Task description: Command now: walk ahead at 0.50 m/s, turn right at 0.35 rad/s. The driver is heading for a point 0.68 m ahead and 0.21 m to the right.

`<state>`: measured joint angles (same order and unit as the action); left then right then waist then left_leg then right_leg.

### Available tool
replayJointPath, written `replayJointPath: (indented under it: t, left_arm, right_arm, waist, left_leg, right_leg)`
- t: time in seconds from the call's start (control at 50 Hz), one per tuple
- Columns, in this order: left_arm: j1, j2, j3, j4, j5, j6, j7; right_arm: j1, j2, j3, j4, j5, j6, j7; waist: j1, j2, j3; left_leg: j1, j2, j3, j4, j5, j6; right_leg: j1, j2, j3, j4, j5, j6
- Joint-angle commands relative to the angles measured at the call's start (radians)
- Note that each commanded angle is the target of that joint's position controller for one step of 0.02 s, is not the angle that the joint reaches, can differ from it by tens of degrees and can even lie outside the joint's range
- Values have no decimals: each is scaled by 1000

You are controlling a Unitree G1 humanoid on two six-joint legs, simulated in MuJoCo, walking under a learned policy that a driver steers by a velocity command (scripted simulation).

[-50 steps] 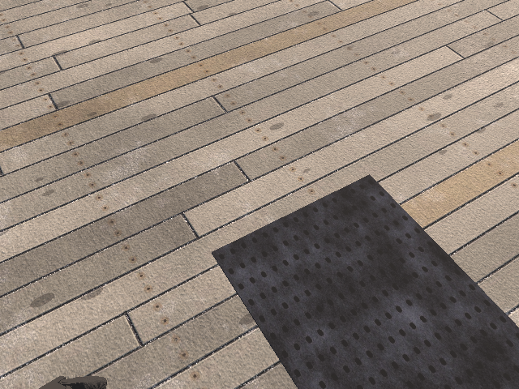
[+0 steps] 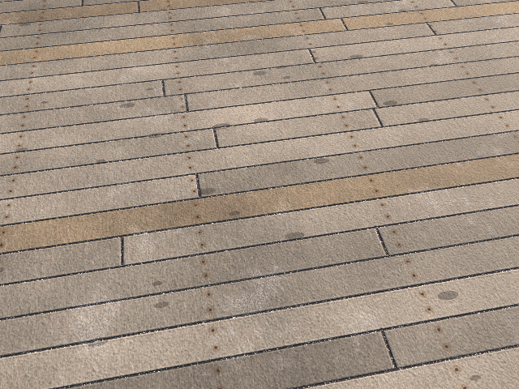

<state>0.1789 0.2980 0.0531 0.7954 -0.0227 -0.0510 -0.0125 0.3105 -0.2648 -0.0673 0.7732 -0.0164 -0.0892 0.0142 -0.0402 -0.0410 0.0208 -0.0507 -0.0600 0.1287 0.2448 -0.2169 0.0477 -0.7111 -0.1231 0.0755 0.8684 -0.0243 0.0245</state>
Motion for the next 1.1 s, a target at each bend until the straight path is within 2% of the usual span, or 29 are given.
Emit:
replayJointPath:
  t: [0.02,0.12,0.16,0.18,0.2,0.22,0.24,0.26,0.28,0.3,0.32,0.36,0.4,0.42,0.5,0.6,0.66,0.68,0.7,0.72,0.74,0.76,0.78,0.82,0.84,0.9,0.96,1.04,1.1]
  left_arm:
    - [-84,27,-1,-75,3,-14,-16]
    - [-173,37,0,-146,3,-11,-46]
    - [-131,68,16,-158,4,-6,-53]
    - [-51,96,33,-146,4,-3,-52]
    - [99,144,61,-111,1,-1,-44]
    - [257,230,95,-83,0,8,-26]
    - [221,322,110,-104,-14,6,-19]
    - [253,241,83,-121,-2,-2,-22]
    - [231,182,68,-116,8,-9,-19]
    - [170,163,62,-120,6,-15,-19]
    - [110,122,49,-132,5,-15,-16]
    - [57,121,46,-159,21,-14,-8]
    - [51,112,44,-159,12,-17,1]
    - [58,159,55,-157,15,-18,6]
    - [101,162,61,-141,1,-5,23]
    - [166,157,62,-118,-5,9,29]
    - [135,127,56,-131,2,14,29]
    - [134,71,35,-145,9,10,24]
    - [240,-2,13,-168,6,2,25]
    - [280,54,15,-179,-20,-4,26]
    - [210,142,37,-164,-22,0,27]
    - [127,159,44,-178,-8,7,27]
    - [88,146,45,-190,3,10,25]
    - [63,108,44,-197,5,14,16]
    - [87,78,40,-202,0,19,15]
    - [64,36,23,-214,14,30,20]
    - [12,15,10,-210,19,23,5]
    - [-69,37,17,-230,20,15,-14]
    - [21,90,43,-200,36,12,-6]
  right_arm:
    - [-39,-153,-38,-53,7,-18,-12]
    - [13,-183,-53,-8,30,18,-21]
    - [-9,-209,-59,-12,32,35,-32]
    - [-19,-221,-62,-16,32,45,-39]
    - [-35,-216,-57,-21,35,52,-46]
    - [-15,-184,-40,-39,19,45,-52]
    - [68,-47,5,-93,-3,14,-35]
    - [-2,-132,-6,-93,29,-30,-14]
    - [-101,-166,-13,-120,65,-50,-3]
    - [-123,-148,-6,-130,53,-59,-7]
    - [-142,-155,-13,-123,19,-56,-17]
    - [-99,-156,-21,-125,7,-35,-16]
    - [-104,-125,-16,-117,-3,-11,-20]
    - [-104,-107,-8,-129,3,-3,-21]
    - [-270,-80,10,-160,5,-11,-12]
    - [-328,-127,-8,-180,26,-30,6]
    - [-186,-163,-35,-147,25,-43,3]
    - [-68,-204,-50,-136,7,-48,-5]
    - [44,-290,-69,-122,-12,-42,-11]
    - [89,-274,-70,-91,9,-30,-1]
    - [34,-185,-47,-112,17,-26,-4]
    - [-11,-150,-35,-117,14,-18,-9]
    - [-49,-130,-26,-114,7,-13,-10]
    - [-63,-99,-15,-99,-2,-18,-11]
    - [-80,-109,-16,-87,-2,-20,-9]
    - [-102,-149,-28,-60,7,-22,-9]
    - [-110,-174,-33,-36,23,0,-17]
    - [-64,-193,-33,10,40,18,-19]
    - [-63,-175,-26,29,50,22,-19]
  waist:
    - [-16,71,42]
    - [-35,87,66]
    - [7,123,14]
    - [55,140,-43]
    - [142,124,-123]
    - [204,24,-226]
    - [97,-255,-332]
    - [165,-112,-435]
    - [180,-64,-297]
    - [130,30,-184]
    - [97,57,-130]
    - [36,4,-92]
    - [27,47,-70]
    - [15,-17,-58]
    - [88,-25,-22]
    - [102,-57,-33]
    - [16,-83,-71]
    - [-40,-26,-173]
    - [-22,212,-311]
    - [-15,384,-329]
    - [-41,236,-196]
    - [-44,163,-110]
    - [-26,126,-55]
    - [-5,139,10]
    - [28,169,-5]
    - [46,142,-15]
    - [28,135,-63]
    - [8,143,-82]
    - [68,107,-124]
  left_leg:
    - [-67,270,-34,-135,283,130]
    - [138,338,2,-44,421,103]
    - [181,338,34,84,762,76]
    - [175,328,49,211,914,58]
    - [104,290,81,413,934,25]
    - [-133,249,84,715,650,-21]
    - [-602,6,1,1126,-275,-104]
    - [-724,22,-240,1204,-344,-74]
    - [-782,73,-240,1177,-278,-47]
    - [-761,120,-232,1061,-203,-37]
    - [-699,151,-222,965,-165,-41]
    - [-589,165,-224,893,-141,-65]
    - [-565,162,-194,821,-86,-81]
    - [-560,155,-185,753,-61,-103]
    - [-466,99,-165,424,227,-128]
    - [-404,63,-209,265,231,-99]
    - [-211,67,-190,205,160,-39]
    - [-4,177,-285,214,117,15]
    - [333,406,-642,166,-14,143]
    - [389,510,-972,70,-321,225]
    - [282,462,-862,37,-418,185]
    - [169,417,-695,39,-313,145]
    - [65,375,-581,21,-179,131]
    - [-73,308,-404,-5,123,109]
    - [-81,312,-372,-10,233,132]
    - [-107,322,-248,-5,611,174]
    - [-113,272,-130,5,649,140]
    - [-47,287,-130,67,594,112]
    - [-67,232,-111,251,556,48]
  right_leg:
    - [66,10,-40,-150,152,-12]
    - [-1,40,-90,-254,3,-68]
    - [91,100,-151,-253,-111,-107]
    - [205,142,-180,-250,-155,-131]
    - [420,187,-188,-305,-111,-167]
    - [734,79,12,-325,-78,-231]
    - [1087,-189,616,-444,-222,-461]
    - [1155,-217,761,-558,-326,-458]
    - [1069,-179,592,-557,-273,-397]
    - [907,-133,469,-557,-163,-356]
    - [779,-99,381,-571,-63,-332]
    - [617,-70,325,-602,94,-346]
    - [539,-21,249,-638,109,-316]
    - [491,-42,240,-642,154,-339]
    - [410,45,156,-625,20,-260]
    - [516,-4,290,-526,-110,-224]
    - [515,23,323,-388,-84,-177]
    - [442,79,263,-183,-124,-139]
    - [164,218,122,155,-447,-67]
    - [-63,184,88,366,-584,-47]
    - [-113,130,106,443,-491,-39]
    - [-106,99,68,448,-412,-35]
    - [-75,72,60,410,-357,-32]
    - [17,40,56,335,-314,-33]
    - [34,48,40,297,-321,-22]
    - [70,55,10,134,-296,10]
    - [193,76,-45,-98,-84,3]
    - [284,105,-57,-271,-22,-30]
    - [506,138,-78,-456,123,-96]
